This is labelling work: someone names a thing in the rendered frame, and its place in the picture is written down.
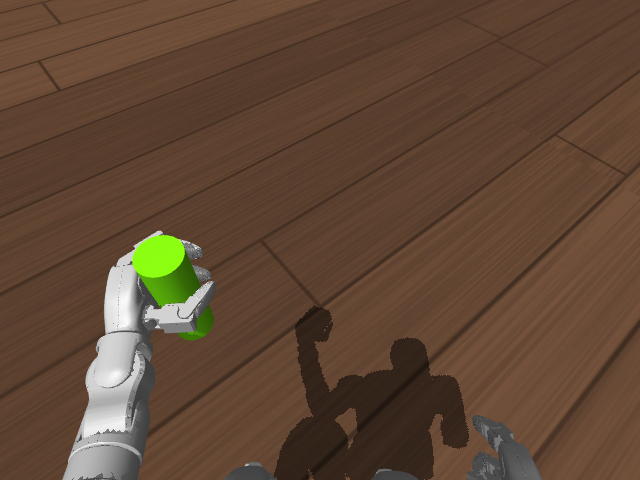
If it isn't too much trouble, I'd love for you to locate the can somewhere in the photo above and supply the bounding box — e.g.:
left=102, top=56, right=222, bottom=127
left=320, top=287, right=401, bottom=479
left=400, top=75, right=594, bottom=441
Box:
left=132, top=235, right=214, bottom=340

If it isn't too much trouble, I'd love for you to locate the right robot hand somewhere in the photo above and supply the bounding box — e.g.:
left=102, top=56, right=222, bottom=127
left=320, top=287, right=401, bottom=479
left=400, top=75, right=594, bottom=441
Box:
left=467, top=415, right=542, bottom=480

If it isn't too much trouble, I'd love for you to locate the left robot hand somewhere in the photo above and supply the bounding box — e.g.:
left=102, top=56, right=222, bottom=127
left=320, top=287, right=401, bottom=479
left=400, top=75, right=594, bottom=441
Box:
left=104, top=231, right=216, bottom=340

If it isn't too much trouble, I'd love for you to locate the left robot arm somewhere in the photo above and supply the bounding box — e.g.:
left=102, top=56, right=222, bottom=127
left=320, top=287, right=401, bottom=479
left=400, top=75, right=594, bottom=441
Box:
left=62, top=331, right=155, bottom=480

